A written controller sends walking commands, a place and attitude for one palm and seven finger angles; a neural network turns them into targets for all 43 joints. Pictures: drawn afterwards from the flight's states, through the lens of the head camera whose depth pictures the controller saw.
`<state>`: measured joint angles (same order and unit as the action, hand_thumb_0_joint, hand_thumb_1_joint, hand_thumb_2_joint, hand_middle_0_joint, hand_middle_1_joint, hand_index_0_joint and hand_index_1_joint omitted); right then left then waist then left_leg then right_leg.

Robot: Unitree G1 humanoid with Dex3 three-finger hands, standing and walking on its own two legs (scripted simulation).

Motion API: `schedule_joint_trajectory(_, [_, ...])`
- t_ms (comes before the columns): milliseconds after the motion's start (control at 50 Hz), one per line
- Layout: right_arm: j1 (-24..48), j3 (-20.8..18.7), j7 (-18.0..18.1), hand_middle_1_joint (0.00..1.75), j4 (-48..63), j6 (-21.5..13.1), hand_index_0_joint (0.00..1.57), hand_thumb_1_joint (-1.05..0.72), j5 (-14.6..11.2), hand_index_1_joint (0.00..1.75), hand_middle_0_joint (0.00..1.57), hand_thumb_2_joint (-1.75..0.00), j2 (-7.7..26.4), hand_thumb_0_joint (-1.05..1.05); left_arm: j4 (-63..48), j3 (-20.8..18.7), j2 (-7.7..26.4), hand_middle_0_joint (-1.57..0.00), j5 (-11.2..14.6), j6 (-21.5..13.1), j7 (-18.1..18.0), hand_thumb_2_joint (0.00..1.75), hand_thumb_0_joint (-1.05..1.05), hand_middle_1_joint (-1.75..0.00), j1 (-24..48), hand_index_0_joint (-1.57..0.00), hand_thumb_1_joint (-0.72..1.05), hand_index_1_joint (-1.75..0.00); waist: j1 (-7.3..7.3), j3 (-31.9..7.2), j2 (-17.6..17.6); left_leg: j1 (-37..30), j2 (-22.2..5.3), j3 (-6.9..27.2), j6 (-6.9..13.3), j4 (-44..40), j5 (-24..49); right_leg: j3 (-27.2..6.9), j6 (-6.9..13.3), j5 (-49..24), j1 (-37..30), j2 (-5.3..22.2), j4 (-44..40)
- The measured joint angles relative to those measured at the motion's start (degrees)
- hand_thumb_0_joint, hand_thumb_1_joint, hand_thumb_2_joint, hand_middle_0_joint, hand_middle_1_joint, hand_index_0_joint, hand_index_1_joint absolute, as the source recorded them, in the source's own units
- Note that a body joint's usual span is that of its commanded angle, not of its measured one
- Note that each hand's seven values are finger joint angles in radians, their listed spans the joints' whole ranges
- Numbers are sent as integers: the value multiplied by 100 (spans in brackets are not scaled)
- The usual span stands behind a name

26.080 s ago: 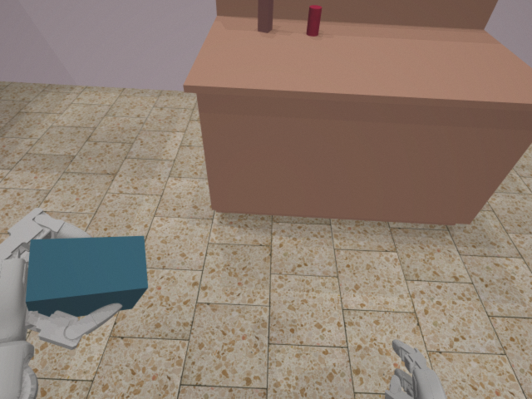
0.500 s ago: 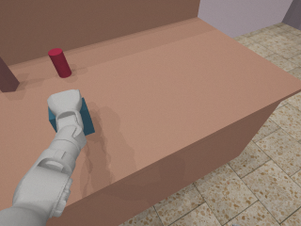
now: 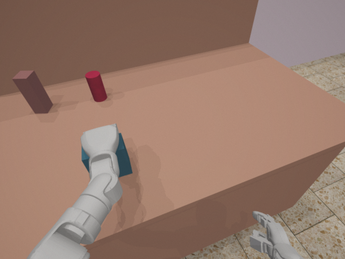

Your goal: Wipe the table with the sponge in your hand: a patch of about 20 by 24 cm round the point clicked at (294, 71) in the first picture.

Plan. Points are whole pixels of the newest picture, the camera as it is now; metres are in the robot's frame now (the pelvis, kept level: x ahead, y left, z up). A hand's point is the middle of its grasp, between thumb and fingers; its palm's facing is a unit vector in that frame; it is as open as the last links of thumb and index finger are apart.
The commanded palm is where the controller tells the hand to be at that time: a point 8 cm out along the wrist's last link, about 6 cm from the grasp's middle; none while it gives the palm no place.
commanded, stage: wipe back along the third lane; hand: left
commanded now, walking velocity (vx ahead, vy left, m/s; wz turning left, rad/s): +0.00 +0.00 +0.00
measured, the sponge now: (109, 162) +0.35 +0.22 +0.01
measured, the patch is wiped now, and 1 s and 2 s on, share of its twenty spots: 1.00 1.00 1.00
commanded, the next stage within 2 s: slide back across to the middle lane in 1.00 s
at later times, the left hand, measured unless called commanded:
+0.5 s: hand (110, 171) +0.30 +0.19 +0.05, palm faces +0.02 -0.06 -1.00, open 10.4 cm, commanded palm +0.26 +0.18 +0.09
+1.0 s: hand (113, 187) +0.26 +0.17 +0.05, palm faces +0.05 -0.10 -0.99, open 10.4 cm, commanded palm +0.21 +0.15 +0.09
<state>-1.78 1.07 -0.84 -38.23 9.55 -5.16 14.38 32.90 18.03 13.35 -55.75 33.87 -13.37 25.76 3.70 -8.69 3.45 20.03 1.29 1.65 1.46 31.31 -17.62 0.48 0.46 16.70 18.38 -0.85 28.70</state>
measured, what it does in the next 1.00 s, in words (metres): stands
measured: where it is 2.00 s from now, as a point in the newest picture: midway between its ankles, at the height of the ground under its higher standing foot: outside the picture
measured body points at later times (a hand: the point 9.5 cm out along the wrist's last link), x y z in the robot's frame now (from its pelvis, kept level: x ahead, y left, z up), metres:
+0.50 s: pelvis -0.01 -0.01 +0.00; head -0.03 -0.04 +0.45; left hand +0.30 +0.19 +0.10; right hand +0.22 -0.22 -0.08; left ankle -0.02 +0.10 -0.73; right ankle -0.03 -0.12 -0.73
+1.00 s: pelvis -0.02 -0.02 +0.00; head -0.06 -0.06 +0.45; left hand +0.25 +0.17 +0.10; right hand +0.22 -0.23 -0.07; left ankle -0.02 +0.10 -0.73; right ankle -0.03 -0.12 -0.73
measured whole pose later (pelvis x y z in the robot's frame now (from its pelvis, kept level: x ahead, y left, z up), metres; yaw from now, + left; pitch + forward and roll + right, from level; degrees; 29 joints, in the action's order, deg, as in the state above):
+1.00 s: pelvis -0.02 -0.02 +0.00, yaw -1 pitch +0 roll +0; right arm -0.2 1.3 -3.0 -37.0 9.4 -5.7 15.1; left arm 8.6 21.0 13.9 -56.3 36.7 -11.3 4.6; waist 4.7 -6.7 5.1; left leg 14.3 -0.1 0.6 -0.2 30.6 -16.6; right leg -0.6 2.1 16.6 14.6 -2.2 30.9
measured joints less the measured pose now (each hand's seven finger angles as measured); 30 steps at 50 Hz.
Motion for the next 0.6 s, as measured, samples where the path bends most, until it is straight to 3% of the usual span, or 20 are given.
schedule_joint_trajectory(260, [291,117,-106,30,210,127,20,-90,-18,30,20,-90,-22,1,-1181,243,31,-68,-109,216,231,103,1,-134,-857,-69,-50,-134,106,73,22,-242,-15,-8,-38,17,-47,-7,41,85,-195,-15,104])
schedule_joint_trajectory(600, [2,100,-75,30,64,82,20,-90,-43,30,20,-90,38,1,-1547,203,85,-67,-57,291,271,103,0,-135,-1273,-69,-49,-134,21,191,86,-347,-71,-81,-101,-19,76,-77,104,6,-201,-68,214])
